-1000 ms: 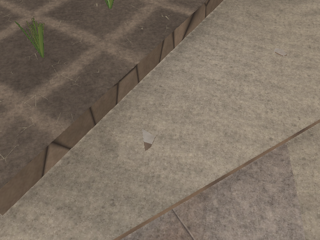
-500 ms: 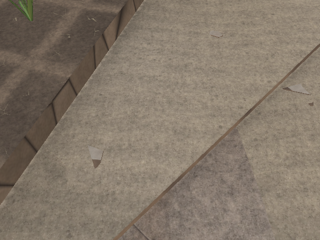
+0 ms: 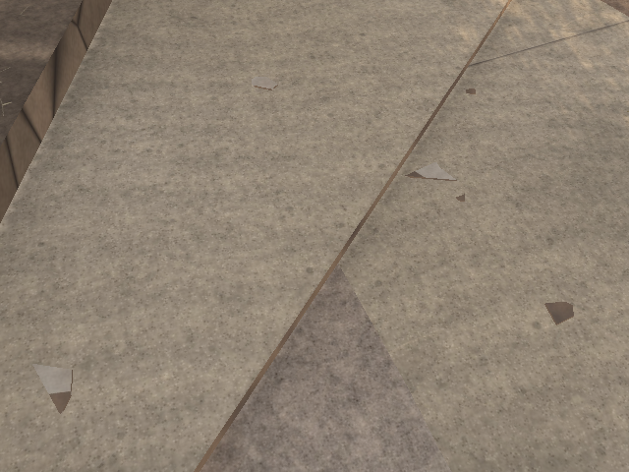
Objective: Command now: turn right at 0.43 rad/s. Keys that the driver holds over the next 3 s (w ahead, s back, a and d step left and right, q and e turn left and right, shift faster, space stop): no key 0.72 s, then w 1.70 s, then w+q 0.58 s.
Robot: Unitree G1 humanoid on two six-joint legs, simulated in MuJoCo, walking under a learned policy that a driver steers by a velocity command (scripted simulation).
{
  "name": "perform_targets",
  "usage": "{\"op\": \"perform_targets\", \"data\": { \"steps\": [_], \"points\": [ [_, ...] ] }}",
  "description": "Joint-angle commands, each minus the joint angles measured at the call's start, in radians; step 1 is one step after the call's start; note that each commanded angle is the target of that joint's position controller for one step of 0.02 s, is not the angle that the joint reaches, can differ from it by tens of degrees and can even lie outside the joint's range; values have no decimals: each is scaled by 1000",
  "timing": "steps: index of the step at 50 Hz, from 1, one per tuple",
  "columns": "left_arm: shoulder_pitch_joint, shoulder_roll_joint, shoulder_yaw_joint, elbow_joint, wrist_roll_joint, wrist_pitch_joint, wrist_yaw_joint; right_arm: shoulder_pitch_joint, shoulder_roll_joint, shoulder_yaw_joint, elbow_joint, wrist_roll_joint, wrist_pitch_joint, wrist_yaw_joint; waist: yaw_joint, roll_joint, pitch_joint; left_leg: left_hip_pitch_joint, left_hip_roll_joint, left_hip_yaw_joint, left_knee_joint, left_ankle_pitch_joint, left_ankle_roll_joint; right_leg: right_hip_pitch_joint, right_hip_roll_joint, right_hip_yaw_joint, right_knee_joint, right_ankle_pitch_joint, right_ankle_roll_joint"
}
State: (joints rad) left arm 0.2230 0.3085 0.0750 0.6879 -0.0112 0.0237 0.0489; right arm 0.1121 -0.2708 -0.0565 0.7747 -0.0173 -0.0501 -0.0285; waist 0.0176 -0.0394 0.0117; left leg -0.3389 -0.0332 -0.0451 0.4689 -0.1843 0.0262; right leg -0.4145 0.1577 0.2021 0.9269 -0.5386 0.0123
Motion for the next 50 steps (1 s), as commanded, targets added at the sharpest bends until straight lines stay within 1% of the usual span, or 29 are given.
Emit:
{"op": "perform_targets", "data": {
  "steps": [1,4,7,9,11,13,14,15,16,17,18,19,20,21,23,29,36,37,38,39,40,41,42,43,44,46,48,49,50],
  "points": [
    [86,134,43,-27,3,7,5,-18,-97,-20,-88,9,1,-2,10,124,-107,229,308,-274,-118,355,199,-186,-86,-13,308,31,65],
    [60,54,15,-48,-3,12,-3,-1,-110,-15,-76,3,14,-3,0,161,-77,162,230,-144,-151,356,199,-124,-87,-87,232,116,81],
    [7,21,-6,-76,5,6,-5,29,-121,-15,-66,6,21,-7,-26,196,-97,199,243,-128,-145,367,217,-63,-133,-126,28,111,84],
    [-16,15,-14,-86,8,3,-12,36,-147,-21,-64,11,25,-4,-42,214,-101,183,252,-126,-140,346,221,16,-154,-162,-106,107,74],
    [-15,35,-10,-84,2,1,-15,59,-164,-23,-58,18,28,1,-55,222,-98,179,264,-149,-131,303,225,67,-148,-181,-210,137,63],
    [24,29,-8,-66,2,-2,-19,50,-156,-16,-54,30,32,4,-26,207,-84,148,256,-147,-96,269,205,157,-136,-201,-399,252,31],
    [43,26,-7,-55,5,-4,-22,61,-142,-10,-46,37,32,4,-11,196,-76,117,236,-133,-72,247,174,229,-123,-212,-528,340,5],
    [41,50,-3,-63,15,-4,-20,106,-124,-2,-30,36,26,6,-14,170,-84,57,214,-124,-53,176,114,322,-155,-162,-573,427,-24],
    [66,105,6,-76,26,-2,-13,115,-79,14,-40,8,14,14,-27,39,-131,-27,153,-56,62,27,36,432,-300,-6,-565,605,-69],
    [5,118,4,-73,36,0,-17,145,-14,29,-52,-2,1,21,-92,-163,-113,-32,68,43,59,-164,-25,318,-391,57,-552,620,-157],
    [-39,35,-16,-89,37,-11,-28,92,-57,23,-47,-9,3,16,-56,-130,-87,46,80,34,50,-142,-57,219,-365,50,-580,450,-177],
    [-50,0,-27,-82,42,-22,-36,66,-75,16,-43,-5,6,16,-53,-107,-56,72,77,34,30,-62,-63,193,-308,11,-578,343,-136],
    [-41,15,-23,-76,44,-30,-38,63,-76,14,-31,-4,11,12,-45,-98,-39,90,75,39,29,-16,-67,173,-268,-19,-571,296,-104],
    [-27,25,-22,-73,39,-38,-41,81,-98,8,-21,-4,17,8,-38,-95,-5,90,78,31,30,1,-67,146,-256,-26,-577,284,-91],
    [-1,22,-25,-60,32,-47,-38,101,-88,8,-6,3,17,8,-45,-63,22,102,83,24,19,26,-60,133,-240,-41,-561,319,-78],
    [12,9,-27,-53,26,-48,-34,116,-75,7,40,8,14,7,-39,9,-8,125,85,21,20,76,-66,176,-222,-61,-519,433,-84],
    [33,-4,-25,-21,22,-50,-37,124,-75,3,85,12,24,-4,-39,31,-20,154,88,18,29,113,-67,186,-203,-85,-503,493,-80],
    [56,-4,-23,-7,21,-48,-36,141,-67,4,99,13,27,-5,-37,19,-44,161,70,40,42,34,-66,197,-196,-89,-516,392,-85],
    [71,18,-14,1,14,-43,-34,142,-67,2,106,18,28,-6,-27,-7,-30,123,35,80,91,-102,-61,197,-202,-65,-541,219,-108],
    [91,52,-2,5,7,-39,-33,118,-65,0,98,22,25,-5,-7,-52,11,34,9,115,162,-214,-54,195,-245,11,-595,-9,-146],
    [115,81,6,9,2,-40,-32,72,-62,1,74,29,16,-2,16,-100,70,-77,7,118,230,-263,-37,196,-325,135,-673,-194,-198],
    [133,103,11,16,-4,-48,-30,21,-61,2,45,38,1,1,32,-134,131,-153,32,83,294,-287,-10,180,-400,256,-736,-265,-247],
    [147,105,12,25,-4,-62,-26,-12,-66,0,23,50,-15,7,37,-145,169,-236,65,37,362,-328,18,200,-452,332,-768,-233,-280],
    [148,98,11,30,-2,-77,-26,-21,-70,-1,13,57,-30,16,35,-145,174,-307,96,7,398,-368,43,258,-483,353,-769,-148,-296],
    [137,87,9,30,-5,-85,-27,-15,-73,-1,12,59,-44,27,27,-120,153,-329,119,-6,374,-376,64,312,-485,325,-755,-66,-289],
    [78,93,12,18,-12,-84,-31,29,-64,4,34,55,-61,46,-3,-74,89,-176,105,37,217,-276,77,298,-415,173,-720,98,-238],
    [26,96,11,12,-19,-70,-38,187,-65,-7,110,41,-62,57,-83,-55,10,188,14,132,64,-5,43,129,-318,17,-634,193,-184],
    [30,69,3,13,-11,-70,-38,277,-82,-19,145,36,-56,56,-118,-37,-21,328,-4,130,66,7,28,52,-275,-33,-546,221,-155],
    [2,8,-17,-3,0,-76,-41,391,-138,-36,160,34,-55,49,-167,101,-40,447,141,-84,-47,-102,74,-70,-184,-138,-261,240,-90]
  ]
}}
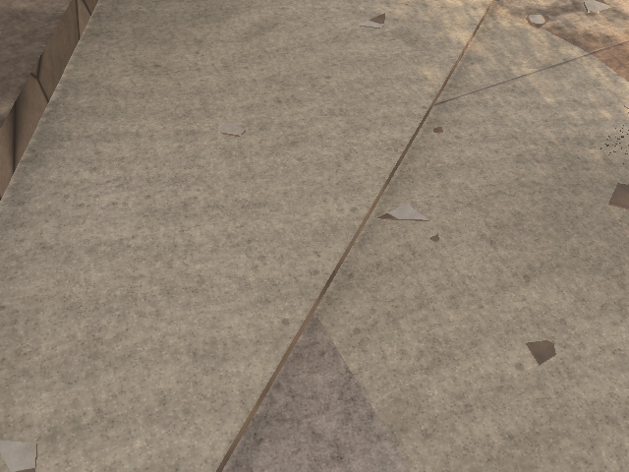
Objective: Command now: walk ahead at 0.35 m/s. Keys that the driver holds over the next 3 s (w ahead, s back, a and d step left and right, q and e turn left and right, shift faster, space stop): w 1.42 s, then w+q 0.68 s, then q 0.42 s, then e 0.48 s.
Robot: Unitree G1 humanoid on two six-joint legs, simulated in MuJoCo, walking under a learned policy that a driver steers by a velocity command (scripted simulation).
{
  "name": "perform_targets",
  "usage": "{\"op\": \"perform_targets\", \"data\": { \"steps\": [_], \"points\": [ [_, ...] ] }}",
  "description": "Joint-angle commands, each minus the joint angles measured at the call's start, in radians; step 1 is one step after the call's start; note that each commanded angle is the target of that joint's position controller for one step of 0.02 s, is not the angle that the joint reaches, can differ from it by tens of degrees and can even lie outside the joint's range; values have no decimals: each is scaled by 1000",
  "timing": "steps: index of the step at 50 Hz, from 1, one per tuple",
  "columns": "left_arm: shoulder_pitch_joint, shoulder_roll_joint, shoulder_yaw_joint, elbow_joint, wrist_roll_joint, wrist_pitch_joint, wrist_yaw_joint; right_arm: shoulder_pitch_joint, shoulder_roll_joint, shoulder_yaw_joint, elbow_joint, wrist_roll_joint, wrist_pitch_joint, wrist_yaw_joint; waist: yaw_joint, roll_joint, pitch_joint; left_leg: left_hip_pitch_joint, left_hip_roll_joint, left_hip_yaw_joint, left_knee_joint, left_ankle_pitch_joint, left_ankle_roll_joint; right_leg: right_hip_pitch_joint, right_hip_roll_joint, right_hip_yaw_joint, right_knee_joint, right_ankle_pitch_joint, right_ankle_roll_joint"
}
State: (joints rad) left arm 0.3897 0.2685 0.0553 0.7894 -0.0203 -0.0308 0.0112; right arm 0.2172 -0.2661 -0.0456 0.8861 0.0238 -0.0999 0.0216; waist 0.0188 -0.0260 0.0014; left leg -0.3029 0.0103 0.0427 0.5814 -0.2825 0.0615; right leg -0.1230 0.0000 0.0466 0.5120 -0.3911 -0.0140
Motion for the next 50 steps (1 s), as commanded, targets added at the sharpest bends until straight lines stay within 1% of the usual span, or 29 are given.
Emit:
{"op": "perform_targets", "data": {
  "steps": [1,2,3,5,7,9,11,15,18,21,22,24,25,26,27,28,29,30,31,32,35,37,39,42,44,46,48,49,50],
  "points": [
    [-148,6,-7,-155,3,-41,5,361,-275,-71,39,-14,-12,4,-161,354,-61,502,360,-684,-361,-145,205,-580,87,-25,487,-147,-5],
    [-125,68,9,-146,-26,-57,7,289,-208,-49,19,-24,-23,7,-122,244,-17,440,407,-808,-422,-301,256,-664,36,92,653,-182,-19],
    [-133,102,17,-139,-38,-66,2,202,-155,-34,-6,-16,-27,5,-88,169,74,386,380,-694,-417,-328,221,-726,-23,100,688,-73,-46],
    [-153,101,23,-116,-9,-67,-1,113,-122,-21,-35,-20,-23,5,-55,90,97,329,287,-480,-425,-126,147,-700,-92,59,629,113,-57],
    [-141,86,26,-101,5,-60,-14,131,-91,-9,-28,-27,-15,5,-45,116,66,304,211,-317,-429,134,105,-621,-110,21,582,214,-46],
    [-153,65,23,-104,11,-52,-20,185,-96,-7,-8,-21,-10,0,-50,110,48,326,190,-230,-416,375,107,-634,-108,-14,552,261,-22],
    [-222,49,17,-131,10,-48,-19,209,-111,-8,0,-23,-3,-8,-62,96,55,327,184,-184,-423,487,110,-663,-106,-32,476,310,0],
    [-380,15,0,-181,1,-59,-32,237,-119,-3,6,-21,11,-31,-99,101,92,288,156,-120,-459,474,83,-607,-78,-70,213,459,15],
    [-463,13,-5,-206,-5,-69,-50,280,-129,-4,22,-15,16,-35,-117,99,122,325,181,-115,-462,445,94,-584,-54,-83,90,489,3],
    [-516,21,-6,-232,-9,-79,-67,292,-134,-9,33,-11,25,-37,-103,106,135,410,226,-118,-415,533,107,-585,-39,-78,27,433,-35],
    [-510,32,-3,-234,-7,-83,-71,280,-142,-13,30,-11,27,-39,-83,111,119,435,235,-113,-378,639,102,-554,-25,-85,13,400,-54],
    [-418,79,17,-214,-2,-81,-66,257,-173,-24,21,-16,33,-43,-16,154,20,476,235,-107,-236,979,87,-397,32,-116,12,328,-95],
    [-274,118,37,-173,-3,-79,-57,234,-177,-26,14,-21,42,-44,63,160,-74,454,207,-83,-67,1106,71,-209,62,-137,-17,345,-127],
    [-85,158,54,-123,3,-74,-43,210,-168,-19,-4,-27,42,-44,148,149,-194,265,178,-77,162,991,45,116,-16,-55,5,398,-176],
    [65,255,75,-89,33,-70,-33,310,-48,13,-32,-43,29,-34,115,-85,-378,-129,19,-47,570,387,-9,549,-296,355,26,340,-311],
    [80,191,57,-65,25,-69,-37,369,-33,24,0,-19,3,-20,97,-200,-494,-316,-89,-184,792,-278,-19,640,-419,733,-154,191,-399],
    [-9,133,40,-68,14,-65,-33,246,-140,-8,-35,14,-14,-12,95,-128,-285,-417,-14,-199,846,-231,-7,472,-365,602,-204,107,-330],
    [-98,105,30,-76,8,-64,-31,144,-150,-10,-71,25,-22,-12,65,-52,-140,-418,41,-157,799,-131,-1,282,-324,435,-241,144,-288],
    [-156,84,22,-75,12,-68,-38,101,-128,-10,-80,15,-21,-18,23,29,-58,-385,81,-132,731,-65,-7,124,-278,338,-285,222,-262],
    [-191,63,15,-75,21,-76,-42,111,-120,-16,-76,2,-10,-24,-16,17,-28,-329,114,-135,677,-21,-12,26,-236,265,-320,274,-243],
    [-197,72,19,-40,18,-95,-50,168,-64,-9,-66,-8,26,-30,-64,-32,-4,-261,143,-119,612,13,-43,-110,-202,159,-392,349,-257],
    [-173,95,22,-12,22,-97,-44,115,-68,-11,-91,-18,34,-36,-61,-33,28,-323,154,-108,571,74,-69,-136,-197,113,-413,388,-263],
    [-135,104,22,13,19,-87,-33,40,-68,-9,-119,-24,34,-37,-42,-32,47,-401,167,-106,500,158,-84,-108,-191,87,-415,394,-256],
    [-86,125,24,29,8,-69,-23,-100,-40,7,-167,-24,25,-29,10,-12,59,-439,154,-82,318,234,-78,-45,-192,67,-417,368,-223],
    [-53,150,26,38,7,-58,-23,-173,-28,17,-189,-20,17,-19,42,-6,60,-387,118,-31,209,232,-75,-29,-186,37,-409,373,-212],
    [-11,159,23,54,5,-52,-26,-213,-45,14,-211,-14,9,-6,59,-24,50,-350,79,15,171,185,-64,16,-210,43,-391,395,-217],
    [-3,155,18,63,0,-42,-28,-207,-59,9,-228,-7,-1,8,37,-60,39,-311,52,33,112,113,-32,77,-232,46,-337,456,-205],
    [-20,156,15,63,-1,-35,-25,-153,-75,-1,-221,-7,-5,11,-10,-79,9,-215,20,56,68,104,-11,80,-225,29,-268,587,-185],
    [-33,148,9,60,1,-31,-16,-28,-108,-21,-187,-10,-4,8,-77,-91,-65,-36,-17,72,38,111,16,51,-195,-3,-142,768,-155]
  ]
}}
Over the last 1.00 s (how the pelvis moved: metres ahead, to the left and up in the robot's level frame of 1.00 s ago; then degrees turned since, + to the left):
0.08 0.00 -0.01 -4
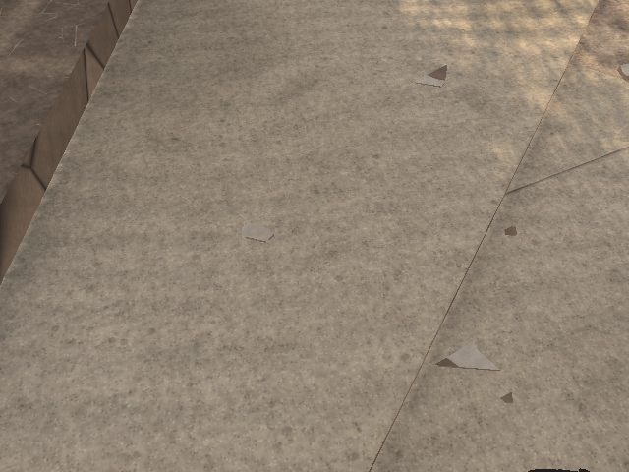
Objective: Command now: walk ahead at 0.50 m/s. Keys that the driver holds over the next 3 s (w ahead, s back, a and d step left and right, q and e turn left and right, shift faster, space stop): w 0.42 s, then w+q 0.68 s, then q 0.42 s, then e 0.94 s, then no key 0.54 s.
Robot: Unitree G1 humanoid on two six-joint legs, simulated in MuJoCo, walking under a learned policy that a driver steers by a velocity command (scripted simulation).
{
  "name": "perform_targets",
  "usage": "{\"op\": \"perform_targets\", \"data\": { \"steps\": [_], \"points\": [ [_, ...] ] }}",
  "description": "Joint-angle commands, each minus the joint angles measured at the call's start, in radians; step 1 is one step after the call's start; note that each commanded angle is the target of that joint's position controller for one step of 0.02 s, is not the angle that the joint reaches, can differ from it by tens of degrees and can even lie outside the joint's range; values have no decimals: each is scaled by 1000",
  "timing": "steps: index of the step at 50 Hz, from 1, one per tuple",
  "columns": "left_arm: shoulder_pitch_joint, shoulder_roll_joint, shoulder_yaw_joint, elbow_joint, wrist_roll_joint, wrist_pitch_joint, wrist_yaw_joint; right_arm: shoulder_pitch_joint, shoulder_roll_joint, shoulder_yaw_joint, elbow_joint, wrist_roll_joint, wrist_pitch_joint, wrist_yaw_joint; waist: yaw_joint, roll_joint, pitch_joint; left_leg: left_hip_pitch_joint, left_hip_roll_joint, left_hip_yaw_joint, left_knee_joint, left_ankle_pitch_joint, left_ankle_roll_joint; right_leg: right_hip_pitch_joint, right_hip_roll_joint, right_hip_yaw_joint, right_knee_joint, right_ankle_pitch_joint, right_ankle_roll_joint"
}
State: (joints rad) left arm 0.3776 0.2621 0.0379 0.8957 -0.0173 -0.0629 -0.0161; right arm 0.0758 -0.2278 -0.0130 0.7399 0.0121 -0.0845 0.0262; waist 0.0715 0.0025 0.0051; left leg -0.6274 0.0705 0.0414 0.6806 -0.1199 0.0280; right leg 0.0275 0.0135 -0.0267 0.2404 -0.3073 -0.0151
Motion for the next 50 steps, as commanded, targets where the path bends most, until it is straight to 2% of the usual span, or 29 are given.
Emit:
{"op": "perform_targets", "data": {
  "steps": [1,2,3,4,5,6,8,10,14,18,22,24,25,26,27,28,29,30,31,32,34,35,40,42,45,46,48,49,50],
  "points": [
    [10,126,19,-55,-11,-1,15,187,-189,-75,-7,-4,-19,1,-144,-72,-154,515,-66,22,-67,-46,81,-222,-158,20,291,802,-102],
    [15,91,0,-73,-7,-10,16,339,-247,-105,22,-15,-11,-5,-207,63,-279,789,103,-265,-124,-202,173,-459,-84,-34,591,648,-30],
    [-42,77,-5,-99,2,-23,14,467,-256,-111,55,-15,-1,-18,-260,224,-368,929,264,-629,-322,-356,253,-639,14,31,888,30,-12],
    [-78,112,13,-110,-9,-36,2,393,-221,-86,42,-27,-8,-21,-216,203,-293,855,295,-705,-395,-390,236,-736,-12,154,1035,-159,-37],
    [-126,127,18,-128,-26,-40,-4,291,-187,-77,17,-25,-10,-21,-179,141,-182,724,276,-593,-398,-383,214,-770,-61,139,1044,-117,-59],
    [-152,116,19,-136,-23,-37,-5,230,-157,-69,15,-19,-15,-17,-142,80,-93,586,239,-477,-423,-289,195,-736,-103,118,977,-59,-67],
    [-111,86,27,-111,-12,-13,4,158,-106,-58,18,-14,-25,-8,-72,91,-31,414,178,-324,-470,-170,166,-611,-139,109,884,-10,-61],
    [-84,56,25,-85,-4,9,8,167,-108,-64,30,-11,-34,-9,-53,86,-15,364,156,-235,-510,-102,178,-568,-134,87,834,59,-43],
    [-217,38,22,-106,14,9,6,227,-156,-84,62,-5,-33,-31,-75,53,18,400,156,-152,-537,-42,183,-606,-136,71,594,244,-4],
    [-307,44,22,-114,5,7,-7,237,-191,-100,76,11,-26,-44,-93,81,28,405,157,-92,-513,-58,153,-528,-122,68,396,348,24],
    [-345,68,28,-116,-5,10,-17,253,-194,-112,95,17,-14,-49,-105,65,54,448,200,-123,-429,-137,135,-507,-139,95,306,322,15],
    [-312,83,37,-100,-10,2,-18,257,-188,-113,101,11,2,-51,-92,54,55,465,202,-157,-353,-157,122,-461,-137,89,263,274,9],
    [-250,90,45,-74,-10,-4,-18,243,-181,-110,101,9,13,-50,-58,35,39,445,179,-149,-272,-168,108,-377,-123,63,213,270,1],
    [-115,120,68,-19,-8,-9,-14,247,-146,-98,104,-1,22,-45,-3,-10,-20,393,114,-116,-93,-150,87,-204,-83,14,192,239,-6],
    [49,168,89,30,2,-15,-9,254,-79,-74,101,-14,23,-37,62,-105,-114,224,35,-50,227,-256,38,42,-156,84,219,207,-25],
    [112,222,86,33,25,-17,-6,253,32,-42,80,-39,13,-31,40,-332,-120,-38,-53,-58,653,-570,-4,140,-286,267,308,455,-26],
    [157,278,97,36,40,-20,-11,456,26,-43,91,29,-18,-32,-17,-432,-256,-223,-124,-156,829,-529,-15,277,-461,652,151,351,-221],
    [122,229,92,51,20,-25,-19,362,-64,-60,76,64,-28,-44,-5,-240,-192,-333,-58,-163,926,-429,-17,209,-478,706,62,97,-255],
    [40,141,67,34,15,-30,-19,235,-114,-69,49,54,-25,-52,8,-136,-101,-365,-20,-158,940,-323,-1,113,-431,564,53,49,-212],
    [-65,79,41,14,27,-32,-17,186,-102,-69,46,38,-10,-61,-19,-79,-57,-324,12,-167,917,-227,0,-3,-378,437,43,83,-177],
    [-115,30,25,29,40,-40,-9,191,-83,-72,31,24,16,-52,-67,-154,-8,-264,40,-179,856,-134,8,-119,-323,273,24,254,-139],
    [-98,17,20,43,40,-44,-2,195,-65,-70,26,27,27,-44,-73,-150,-2,-254,45,-177,837,-120,13,-136,-306,212,11,309,-124],
    [-34,65,24,68,47,-41,38,77,-16,-51,-49,12,46,-20,-59,-63,41,-316,30,-127,629,-30,4,-122,-290,15,-38,538,-118],
    [-22,78,24,64,42,-33,50,-1,3,-40,-85,10,44,-10,-36,-51,56,-266,19,-58,446,22,10,-119,-273,-51,-62,548,-98],
    [39,112,32,75,26,-18,58,-112,31,-27,-138,11,40,13,-1,-51,81,-234,3,42,288,-10,39,-37,-301,-105,-64,645,-96],
    [35,119,33,71,22,-12,58,-120,29,-27,-150,13,39,21,-12,-60,79,-186,-15,75,238,-34,57,-24,-299,-139,-34,765,-90],
    [28,146,39,58,15,-2,60,-91,-5,-45,-163,10,43,30,-58,-120,18,-39,-83,136,196,-102,94,19,-308,-180,87,1164,-88],
    [9,168,44,48,14,1,62,-42,-33,-58,-163,12,47,34,-100,-165,-24,41,-117,149,178,-158,116,41,-316,-188,181,1334,-87],
    [-22,187,51,37,10,3,64,65,-78,-79,-142,14,52,35,-166,-184,-81,189,-147,145,116,-158,144,27,-316,-191,324,1402,-85]
  ]
}}
Over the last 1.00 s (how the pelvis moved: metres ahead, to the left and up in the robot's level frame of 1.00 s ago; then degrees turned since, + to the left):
0.51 0.03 0.01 1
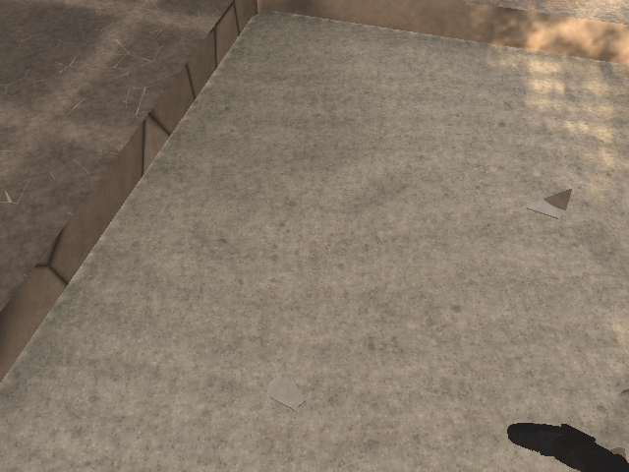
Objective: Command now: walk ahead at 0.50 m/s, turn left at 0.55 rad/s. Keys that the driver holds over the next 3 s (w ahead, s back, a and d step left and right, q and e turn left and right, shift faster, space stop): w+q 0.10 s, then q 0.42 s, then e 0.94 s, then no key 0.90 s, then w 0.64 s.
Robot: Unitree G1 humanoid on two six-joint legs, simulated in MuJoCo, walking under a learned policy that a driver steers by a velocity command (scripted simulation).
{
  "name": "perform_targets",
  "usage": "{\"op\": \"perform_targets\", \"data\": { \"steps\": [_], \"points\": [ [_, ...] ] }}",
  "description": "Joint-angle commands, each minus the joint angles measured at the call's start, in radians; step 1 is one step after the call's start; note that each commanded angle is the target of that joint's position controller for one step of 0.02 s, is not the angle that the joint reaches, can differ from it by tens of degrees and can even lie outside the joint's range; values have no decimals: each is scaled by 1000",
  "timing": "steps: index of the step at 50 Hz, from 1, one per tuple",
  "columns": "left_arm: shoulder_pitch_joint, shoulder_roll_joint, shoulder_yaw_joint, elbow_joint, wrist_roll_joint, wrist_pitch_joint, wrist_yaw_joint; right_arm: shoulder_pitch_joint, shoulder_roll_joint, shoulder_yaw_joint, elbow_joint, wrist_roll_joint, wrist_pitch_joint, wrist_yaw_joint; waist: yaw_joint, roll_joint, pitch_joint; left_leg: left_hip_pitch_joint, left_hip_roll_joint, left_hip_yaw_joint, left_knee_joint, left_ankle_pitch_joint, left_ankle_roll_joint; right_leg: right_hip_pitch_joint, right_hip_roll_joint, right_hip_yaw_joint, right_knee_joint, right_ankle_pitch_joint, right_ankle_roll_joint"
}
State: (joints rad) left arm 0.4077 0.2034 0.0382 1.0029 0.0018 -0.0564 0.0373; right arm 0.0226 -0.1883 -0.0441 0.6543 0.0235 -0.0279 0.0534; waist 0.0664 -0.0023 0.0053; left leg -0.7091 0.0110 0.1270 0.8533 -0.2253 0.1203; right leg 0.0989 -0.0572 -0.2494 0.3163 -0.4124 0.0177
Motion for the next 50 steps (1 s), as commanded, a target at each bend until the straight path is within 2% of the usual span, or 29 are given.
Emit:
{"op": "perform_targets", "data": {
  "steps": [1,2,3,4,5,6,7,8,12,15,20,23,25,26,27,28,29,30,32,34,37,42,43,44,45,46,47,48,50],
  "points": [
    [-83,243,50,-87,-16,-8,9,283,-195,-86,-11,4,0,-2,-250,-144,-157,538,-110,4,-195,35,88,-150,-200,26,460,1374,-90],
    [-75,166,31,-136,6,-23,3,391,-308,-120,20,0,8,-27,-245,77,-226,867,102,-412,-321,-31,184,-506,-83,40,840,638,-38],
    [-51,88,5,-183,12,-68,-26,343,-344,-114,-5,-15,-6,-34,-153,235,-362,1016,321,-1029,-539,-168,345,-785,113,275,1116,-86,-24],
    [-156,189,40,-196,-21,-99,-49,321,-246,-83,-9,-30,-19,-35,-186,112,-285,940,303,-949,-583,-213,284,-887,55,404,1151,-18,-45],
    [-205,175,38,-226,-40,-106,-53,291,-193,-65,0,-26,-30,-33,-149,75,-147,790,272,-788,-589,-170,243,-902,19,372,1093,46,-61],
    [-213,153,37,-223,-25,-105,-41,226,-180,-60,-5,-16,-40,-27,-92,-31,-58,634,222,-660,-596,4,202,-854,-18,353,1007,86,-57],
    [-181,163,47,-215,-7,-88,-29,173,-167,-55,-18,-20,-46,-25,-49,-17,-38,527,180,-545,-585,201,175,-774,-44,345,963,102,-44],
    [-154,171,52,-218,-7,-68,-25,153,-158,-51,-29,-25,-48,-26,-23,6,-36,456,150,-473,-583,326,163,-710,-53,343,948,97,-34],
    [-213,130,47,-267,25,-23,-9,192,-207,-65,-27,-17,-42,-49,-16,16,-45,366,69,-326,-563,619,145,-673,-4,280,743,197,30],
    [-317,94,31,-304,22,-11,-8,233,-218,-70,-28,-11,-8,-71,-51,73,-92,391,43,-315,-508,635,104,-635,49,278,536,303,53],
    [-435,140,34,-346,3,-6,-24,261,-235,-81,-42,-6,31,-93,-98,114,-117,519,93,-465,-435,451,84,-650,83,340,338,328,65],
    [-411,174,49,-354,3,-22,-34,230,-224,-79,-65,-3,40,-99,-79,144,-113,563,91,-567,-361,386,70,-580,98,363,212,257,39],
    [-332,196,61,-345,10,-39,-33,184,-196,-68,-91,1,37,-99,-28,131,-138,514,20,-553,-235,284,11,-375,34,371,39,471,-15],
    [-282,259,74,-351,30,-35,-22,217,-134,-48,-109,-20,32,-97,-41,-36,-228,380,-73,-433,10,-20,-45,-154,-182,537,82,796,-102],
    [-261,273,72,-331,60,-20,-23,349,-139,-46,-112,-12,31,-99,-118,-321,-264,150,-189,-322,187,-510,-107,-15,-368,853,55,987,-311],
    [-272,196,58,-347,28,-16,-25,429,-232,-64,-61,-24,32,-97,-121,-235,-276,137,-110,-348,348,-497,-156,-45,-389,903,70,908,-360],
    [-302,140,40,-360,17,-9,-25,361,-265,-73,-43,-16,44,-98,-94,-147,-219,120,-89,-328,422,-422,-183,-98,-320,777,84,810,-328],
    [-318,117,27,-361,19,1,-30,302,-247,-69,-33,-20,59,-104,-80,-73,-184,135,-77,-313,419,-376,-195,-167,-243,680,72,703,-283],
    [-367,106,9,-351,13,17,-38,261,-177,-49,-44,-30,73,-100,-108,-71,-119,226,-31,-271,284,-298,-206,-316,-148,580,26,567,-229],
    [-377,151,28,-348,6,32,-44,235,-123,-30,-50,-31,65,-95,-102,-139,-91,313,-43,-174,49,-283,-209,-361,-60,503,10,556,-201],
    [-301,229,59,-344,-3,46,-41,195,-152,-36,-49,-21,55,-102,-57,-182,-124,346,-60,-176,-108,-234,-202,-274,-95,594,16,482,-235],
    [-306,228,65,-359,-28,68,-23,219,-158,-45,-21,-14,37,-94,-87,-178,-114,469,-72,-174,-385,-57,-140,-327,-82,677,17,278,-196],
    [-292,221,65,-358,-35,73,-16,228,-170,-50,-16,-17,33,-89,-92,-161,-118,549,-53,-178,-442,-9,-114,-387,-56,660,31,213,-163],
    [-283,198,59,-363,-31,71,-13,254,-207,-60,-18,-31,31,-91,-96,-103,-133,653,55,-247,-459,14,-68,-497,-19,617,96,120,-117],
    [-312,160,52,-396,-27,63,-15,247,-282,-79,-14,-54,37,-94,-78,146,-77,636,215,-418,-512,61,37,-669,110,431,257,-17,-58],
    [-313,192,62,-404,-19,51,-19,207,-278,-81,-33,-77,33,-92,-94,275,-60,562,371,-558,-573,213,150,-704,146,321,496,-163,-11],
    [-284,234,84,-384,-13,52,-22,161,-227,-64,-54,-78,22,-98,-79,202,-60,546,377,-529,-563,323,170,-707,113,350,698,-170,18],
    [-226,236,91,-353,-20,64,-21,100,-195,-53,-66,-63,15,-103,-42,145,-55,545,321,-437,-535,373,125,-709,110,356,789,-130,31],
    [-184,201,84,-332,-19,90,-16,68,-177,-45,-68,-31,8,-104,-37,124,-39,580,267,-326,-498,461,85,-752,95,348,887,-44,61]
  ]
}}
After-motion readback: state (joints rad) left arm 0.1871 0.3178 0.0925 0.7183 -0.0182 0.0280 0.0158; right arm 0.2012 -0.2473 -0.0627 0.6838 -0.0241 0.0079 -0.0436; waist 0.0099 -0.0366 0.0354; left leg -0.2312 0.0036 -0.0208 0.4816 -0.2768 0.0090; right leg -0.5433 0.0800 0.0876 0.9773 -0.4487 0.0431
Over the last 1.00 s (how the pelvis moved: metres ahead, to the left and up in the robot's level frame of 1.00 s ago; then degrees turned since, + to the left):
0.50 -0.03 -0.01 14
